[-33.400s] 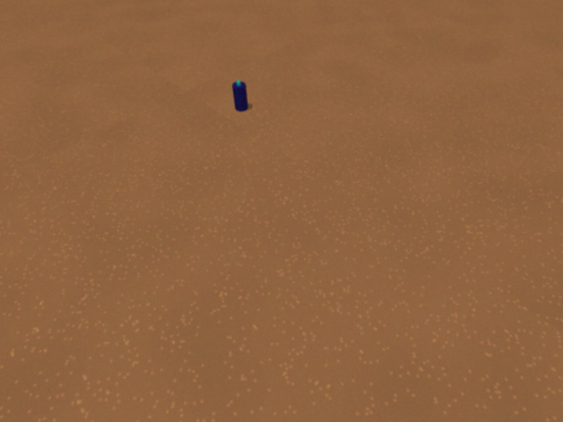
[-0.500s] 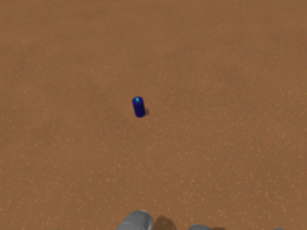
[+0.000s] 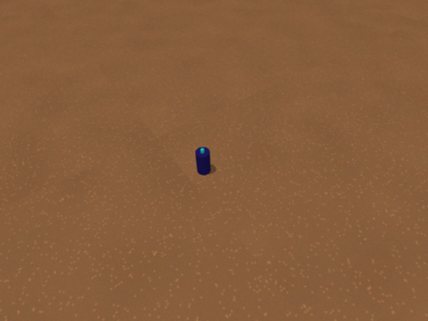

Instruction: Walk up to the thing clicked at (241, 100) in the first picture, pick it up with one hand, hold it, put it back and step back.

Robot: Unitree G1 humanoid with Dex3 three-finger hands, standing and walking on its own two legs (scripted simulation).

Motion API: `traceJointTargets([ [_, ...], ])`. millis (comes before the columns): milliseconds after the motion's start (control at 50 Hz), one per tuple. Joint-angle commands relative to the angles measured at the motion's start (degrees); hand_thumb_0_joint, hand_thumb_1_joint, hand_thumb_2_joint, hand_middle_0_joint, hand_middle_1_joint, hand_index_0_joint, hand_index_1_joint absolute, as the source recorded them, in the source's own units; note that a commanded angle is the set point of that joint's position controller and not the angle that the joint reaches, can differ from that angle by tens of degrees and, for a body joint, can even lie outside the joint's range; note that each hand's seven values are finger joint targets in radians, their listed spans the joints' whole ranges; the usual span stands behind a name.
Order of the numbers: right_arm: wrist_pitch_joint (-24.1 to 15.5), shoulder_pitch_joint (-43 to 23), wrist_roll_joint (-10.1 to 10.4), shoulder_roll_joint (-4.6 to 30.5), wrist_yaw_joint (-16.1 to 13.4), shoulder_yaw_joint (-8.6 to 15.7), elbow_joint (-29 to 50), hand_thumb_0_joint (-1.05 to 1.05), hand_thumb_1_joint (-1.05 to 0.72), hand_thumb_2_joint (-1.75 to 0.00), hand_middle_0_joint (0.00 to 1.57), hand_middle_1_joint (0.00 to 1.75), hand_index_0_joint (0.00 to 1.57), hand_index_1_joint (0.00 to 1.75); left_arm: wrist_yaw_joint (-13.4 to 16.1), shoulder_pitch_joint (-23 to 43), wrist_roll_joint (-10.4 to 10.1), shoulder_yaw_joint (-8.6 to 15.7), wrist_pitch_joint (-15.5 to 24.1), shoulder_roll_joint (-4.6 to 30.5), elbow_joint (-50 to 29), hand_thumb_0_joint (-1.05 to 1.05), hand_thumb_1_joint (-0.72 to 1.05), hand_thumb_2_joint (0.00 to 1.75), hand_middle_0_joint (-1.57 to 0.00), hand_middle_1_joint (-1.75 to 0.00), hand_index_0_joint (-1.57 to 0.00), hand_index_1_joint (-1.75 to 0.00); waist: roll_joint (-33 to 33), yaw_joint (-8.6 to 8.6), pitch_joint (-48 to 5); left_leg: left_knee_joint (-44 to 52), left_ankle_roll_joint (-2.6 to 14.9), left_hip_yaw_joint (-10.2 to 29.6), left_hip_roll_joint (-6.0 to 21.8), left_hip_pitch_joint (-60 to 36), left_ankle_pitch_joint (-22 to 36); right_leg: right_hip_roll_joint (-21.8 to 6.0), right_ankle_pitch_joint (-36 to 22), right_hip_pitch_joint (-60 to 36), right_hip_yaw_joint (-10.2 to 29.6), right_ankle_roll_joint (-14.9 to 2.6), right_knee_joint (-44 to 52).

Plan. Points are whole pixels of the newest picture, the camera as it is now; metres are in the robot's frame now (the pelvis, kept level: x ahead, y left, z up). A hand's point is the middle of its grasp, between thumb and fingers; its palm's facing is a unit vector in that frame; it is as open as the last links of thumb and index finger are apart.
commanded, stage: step back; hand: left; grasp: from the side
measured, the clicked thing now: (203, 159) +1.09 +0.15 -0.67
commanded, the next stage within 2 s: stand in 0.56 s
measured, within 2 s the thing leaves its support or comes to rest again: neither
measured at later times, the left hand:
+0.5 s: hand out of the picture +0.14 +0.27 -0.14, palm faces +0.01 -0.93 -0.36, open 7.4 cm
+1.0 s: hand out of the picture +0.12 +0.24 -0.13, palm faces -0.01 -0.94 -0.33, open 7.4 cm
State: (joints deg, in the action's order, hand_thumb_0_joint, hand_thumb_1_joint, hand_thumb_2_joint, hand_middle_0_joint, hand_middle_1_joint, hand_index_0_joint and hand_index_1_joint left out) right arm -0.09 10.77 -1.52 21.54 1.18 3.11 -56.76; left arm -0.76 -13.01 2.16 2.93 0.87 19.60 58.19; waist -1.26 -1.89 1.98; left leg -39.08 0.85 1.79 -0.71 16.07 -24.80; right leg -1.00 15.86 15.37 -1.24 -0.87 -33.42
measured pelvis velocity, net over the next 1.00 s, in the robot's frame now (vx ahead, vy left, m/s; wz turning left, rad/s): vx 0.03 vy -0.01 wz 0.00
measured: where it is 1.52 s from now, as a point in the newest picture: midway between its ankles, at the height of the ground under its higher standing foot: outside the picture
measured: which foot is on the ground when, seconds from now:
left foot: down 0.00-1.00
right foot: down 0.00-1.00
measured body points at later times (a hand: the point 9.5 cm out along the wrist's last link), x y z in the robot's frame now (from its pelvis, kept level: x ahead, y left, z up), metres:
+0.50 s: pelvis +0.04 +0.01 +0.01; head +0.05 +0.00 +0.46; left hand +0.14 +0.31 -0.11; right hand +0.13 -0.29 -0.12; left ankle +0.02 +0.12 -0.73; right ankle +0.03 -0.13 -0.73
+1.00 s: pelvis +0.03 -0.01 +0.02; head +0.04 -0.01 +0.47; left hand +0.12 +0.29 -0.11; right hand +0.12 -0.30 -0.11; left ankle +0.02 +0.12 -0.73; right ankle +0.03 -0.13 -0.73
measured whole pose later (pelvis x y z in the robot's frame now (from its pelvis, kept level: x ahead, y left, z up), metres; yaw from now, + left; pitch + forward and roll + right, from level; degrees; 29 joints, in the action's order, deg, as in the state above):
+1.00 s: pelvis +0.03 -0.01 +0.02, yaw +0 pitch -3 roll +0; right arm -1.1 3.7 -0.3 19.6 0.2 0.3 -64.9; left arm -0.3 -3.6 0.4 0.1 0.6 19.4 65.5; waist -0.3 -0.1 3.7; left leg -17.9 -0.4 1.1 -0.1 4.3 -11.1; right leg -0.8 10.0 5.9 -0.7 0.5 -18.4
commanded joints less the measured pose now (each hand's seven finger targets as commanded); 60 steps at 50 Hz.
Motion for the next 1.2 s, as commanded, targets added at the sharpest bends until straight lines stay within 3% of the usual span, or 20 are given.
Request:
traceJointTargets([
  [0, -1.85, 2.39, -0.67, 9.74, -0.74, 3.00, 1.60, 0.00, -0.90, -0.90, 0.20, 0.30, 0.20, 0.30, 0.66, 7.66, -0.13, 2.46, 1.47, 13.20, -5.53, 0.00, 0.90, 0.90, -0.20, -0.30, -0.20, -0.30, 5.46, 3.64, -0.74, 15.49, 1.43, 3.52, 2.70, -10.06, 3.57, -8.33, 12.78, 9.16, 10.27, -4.24, 10.81],
  [20, -2.16, 0.35, -1.00, 12.10, -0.95, 3.32, 2.25, 0.00, -0.90, -0.90, 0.20, 0.30, 0.20, 0.30, 0.40, 6.74, -0.82, 1.65, 1.23, 11.07, -5.19, 0.00, 0.90, 0.90, -0.20, -0.30, -0.20, -0.30, -0.99, 2.91, 0.05, 20.68, 3.69, 15.09, 9.28, -8.58, -4.35, -4.16, 11.94, 12.15, 6.97, -1.60, 5.47],
  [40, -2.30, -3.06, -0.77, 13.54, -0.94, 3.19, 2.76, 0.00, -0.90, -0.90, 0.20, 0.30, 0.20, 0.30, 0.36, 7.02, -1.35, 1.82, 0.93, 11.47, -4.20, 0.00, 0.90, 0.90, -0.20, -0.30, -0.20, -0.30, -3.99, 1.67, 1.70, 25.65, 6.50, 20.97, 13.84, -1.62, -15.95, -0.41, 10.42, 8.13, 1.77, -0.22, -1.08],
  [60, -2.40, -4.70, -0.66, 13.83, -0.92, 3.15, 3.18, 0.00, -0.90, -0.90, 0.20, 0.30, 0.20, 0.30, 0.46, 6.55, -1.20, 2.31, 0.88, 12.72, -3.67, 0.00, 0.90, 0.90, -0.20, -0.30, -0.20, -0.30, -2.56, 1.16, 3.13, 26.25, 7.93, 21.13, 15.40, 1.31, -15.81, -0.42, 9.42, 5.57, 1.70, -0.28, -3.39],
  [80, -2.49, -5.58, -0.57, 13.34, -0.91, 2.74, 3.30, 0.00, -0.90, -0.90, 0.20, 0.30, 0.20, 0.30, 0.46, 5.42, -1.25, 2.15, 1.19, 12.01, -3.15, 0.00, 0.90, 0.90, -0.20, -0.30, -0.20, -0.30, -2.44, 0.52, 3.31, 24.94, 7.94, 18.90, 15.02, 1.33, -9.30, -0.57, 8.12, 3.57, 1.87, -0.40, -1.94],
  [160, -2.30, -6.28, 0.27, 10.68, -0.88, 1.59, 1.93, 0.00, -0.90, -0.90, 0.20, 0.30, 0.20, 0.30, 1.07, 4.28, -1.38, 1.95, 2.42, 12.22, -1.14, 0.00, 0.90, 0.90, -0.20, -0.30, -0.20, -0.30, -4.99, -0.24, -3.32, 17.07, 2.58, 7.76, 8.93, -0.21, 16.81, -2.18, -5.98, -9.12, 4.20, -1.47, 8.60],
  [220, -2.13, -5.53, 0.63, 10.21, -1.35, 1.54, 1.24, 0.00, -0.90, -0.90, 0.20, 0.30, 0.20, 0.30, 1.37, 5.13, -1.40, 2.08, 2.56, 14.39, -0.83, 0.00, 0.90, 0.90, -0.20, -0.30, -0.20, -0.30, -0.93, 0.63, -4.57, 13.17, 0.97, 4.00, 5.73, -1.12, 18.64, -5.99, -14.10, -10.98, 7.53, -2.93, 8.05],
  [260, -2.11, -4.70, 0.50, 9.90, -1.58, 1.53, 0.30, 0.00, -0.90, -0.90, 0.20, 0.30, 0.20, 0.30, 1.58, 6.48, -1.61, 1.87, 2.46, 14.41, -1.01, 0.00, 0.90, 0.90, -0.20, -0.30, -0.20, -0.30, 0.76, 1.23, -4.92, 12.18, 0.96, 3.24, 5.50, -3.37, 21.87, -7.34, -17.19, -9.62, 8.08, -3.58, 7.83],
  [340, -1.94, -6.13, 0.66, 10.26, -1.49, 1.77, -0.51, 0.00, -0.90, -0.90, 0.20, 0.30, 0.20, 0.30, 1.75, 8.03, -1.57, 1.48, 2.02, 13.50, -0.51, 0.00, 0.90, 0.90, -0.20, -0.30, -0.20, -0.30, 1.31, 1.20, -3.98, 13.56, 2.20, 4.50, 6.61, -4.38, 22.61, -5.71, -15.77, -8.23, 5.76, -2.73, 7.39],
  [400, -1.69, -7.26, 0.64, 9.72, -1.41, 1.59, -0.66, 0.00, -0.90, -0.90, 0.20, 0.30, 0.20, 0.30, 1.79, 8.88, -1.34, 1.38, 1.94, 13.85, -0.07, 0.00, 0.90, 0.90, -0.20, -0.30, -0.20, -0.30, 3.24, 1.23, -3.06, 13.44, 1.90, 3.63, 5.87, -3.32, 20.08, -6.45, -14.71, -8.59, 6.84, -2.60, 8.92],
  [460, -1.67, -6.93, 0.34, 9.94, -1.42, 1.71, -1.65, 0.00, -0.90, -0.90, 0.20, 0.30, 0.20, 0.30, 1.86, 10.84, -1.33, 1.45, 1.87, 13.81, -0.41, 0.00, 0.90, 0.90, -0.20, -0.30, -0.20, -0.30, 1.87, 1.86, -4.39, 14.77, 1.76, 3.69, 6.36, -5.14, 22.54, -6.44, -16.01, -8.79, 6.12, -2.56, 8.14],
  [520, -1.81, -7.14, 0.40, 9.98, -1.54, 1.55, -2.07, 0.00, -0.90, -0.90, 0.20, 0.30, 0.20, 0.30, 1.83, 11.73, -1.45, 1.30, 1.71, 13.00, -0.44, 0.00, 0.90, 0.90, -0.20, -0.30, -0.20, -0.30, 0.27, 1.59, -5.39, 16.04, 1.87, 4.29, 7.44, -6.43, 29.23, -5.10, -17.31, -9.91, 4.21, -1.65, 6.66],
  [540, -2.30, -7.90, 0.92, 10.54, -1.61, 0.66, -2.06, 0.00, -0.90, -0.90, 0.20, 0.30, 0.20, 0.30, 1.65, 11.17, -2.19, 0.25, 1.30, 11.40, 0.85, 0.00, 0.90, 0.90, -0.20, -0.30, -0.20, -0.30, 1.02, 1.36, -4.10, 18.19, 1.78, 6.61, 8.60, -7.56, 35.79, -5.13, -20.51, -9.92, 5.23, -0.45, 8.49],
  [600, -2.54, -8.24, 1.13, 10.59, -2.02, 0.52, -2.53, 0.00, -0.90, -0.90, 0.20, 0.30, 0.20, 0.30, 1.73, 11.52, -2.13, 0.15, 1.00, 11.66, 1.06, 0.00, 0.90, 0.90, -0.20, -0.30, -0.20, -0.30, 0.27, 1.53, -6.31, 17.95, 0.83, 5.07, 8.43, -12.16, 42.20, -5.43, -24.33, -11.38, 4.75, -0.34, 9.71],
  [680, -2.18, -9.57, 1.31, 9.83, -2.05, 0.00, -2.83, 0.00, -0.90, -0.90, 0.20, 0.30, 0.20, 0.30, 1.62, 12.30, -1.92, -0.05, 0.84, 11.91, 1.99, 0.00, 0.90, 0.90, -0.20, -0.30, -0.20, -0.30, 0.23, 1.54, -6.65, 20.05, 0.29, 4.37, 7.92, -11.80, 36.75, -5.87, -22.62, -13.98, 4.97, -0.04, 12.60],
  [780, -2.19, -9.99, 1.36, 10.15, -1.98, -0.14, -3.57, 0.00, -0.90, -0.90, 0.20, 0.30, 0.20, 0.30, 1.58, 12.73, -1.77, -0.22, 1.11, 12.06, 2.64, 0.00, 0.90, 0.90, -0.20, -0.30, -0.20, -0.30, 0.70, 1.75, -7.85, 20.75, -0.04, 3.83, 8.12, -13.89, 36.34, -6.54, -24.64, -14.55, 5.03, -0.07, 14.24],
  [960, -2.02, -10.00, 1.11, 10.24, -1.63, -0.60, -4.84, 0.00, -0.90, -0.90, 0.20, 0.30, 0.20, 0.30, 1.22, 12.39, -1.53, -0.43, 1.14, 12.32, 3.77, 0.00, 0.90, 0.90, -0.20, -0.30, -0.20, -0.30, 0.81, 1.78, -3.08, 24.82, -0.25, 4.44, 7.81, -10.10, 20.72, -6.24, -11.83, -11.53, 5.90, 0.12, 18.29],
  [1040, -1.96, -9.58, 0.96, 9.98, -1.46, -0.70, -5.08, 0.00, -0.90, -0.90, 0.20, 0.30, 0.20, 0.30, 1.23, 12.24, -1.51, -0.53, 1.34, 12.52, 3.85, 0.00, 0.90, 0.90, -0.20, -0.30, -0.20, -0.30, 1.65, 1.82, -2.91, 24.89, -0.20, 4.41, 7.66, -10.00, 18.88, -6.39, -10.13, -10.34, 6.09, 0.11, 18.76],
  [1100, -2.12, -8.89, 0.93, 10.25, -1.39, -0.78, -5.24, 0.00, -0.90, -0.90, 0.20, 0.30, 0.20, 0.30, 1.18, 11.59, -1.56, -0.54, 1.47, 12.60, 4.00, 0.00, 0.90, 0.90, -0.20, -0.30, -0.20, -0.30, 1.36, 1.78, -4.03, 24.60, -0.09, 4.63, 7.99, -9.80, 22.20, -6.62, -13.79, -12.15, 6.03, 0.01, 18.07],
  [1180, -2.10, -7.71, 0.92, 10.00, -1.43, -0.98, -5.56, 0.00, -0.90, -0.90, 0.20, 0.30, 0.20, 0.30, 1.15, 11.31, -1.65, -0.53, 1.33, 12.68, 4.11, 0.00, 0.90, 0.90, -0.20, -0.30, -0.20, -0.30, 1.64, 1.96, -3.30, 25.02, -0.33, 4.75, 7.81, -9.41, 19.76, -6.35, -10.82, -10.68, 5.96, -0.09, 18.29],
])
